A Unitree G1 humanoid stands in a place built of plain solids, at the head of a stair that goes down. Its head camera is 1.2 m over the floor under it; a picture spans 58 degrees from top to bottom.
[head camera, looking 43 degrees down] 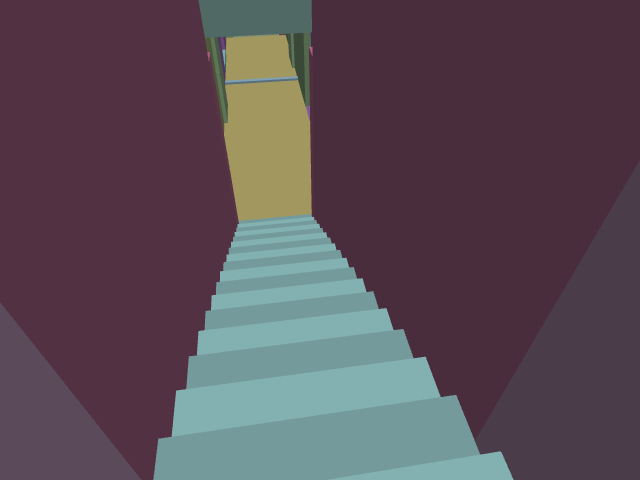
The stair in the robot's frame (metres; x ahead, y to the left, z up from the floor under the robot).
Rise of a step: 0.16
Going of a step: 0.27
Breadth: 1.08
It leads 9 degrees to the left of straight ahead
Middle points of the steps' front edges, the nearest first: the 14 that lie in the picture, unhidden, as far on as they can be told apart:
0.71 0.03 -0.33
0.97 0.07 -0.49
1.24 0.11 -0.65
1.50 0.15 -0.82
1.77 0.19 -0.98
2.03 0.23 -1.15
2.30 0.27 -1.31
2.56 0.31 -1.47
2.83 0.34 -1.64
3.09 0.38 -1.80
3.36 0.42 -1.97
3.62 0.46 -2.13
3.89 0.50 -2.29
4.15 0.54 -2.46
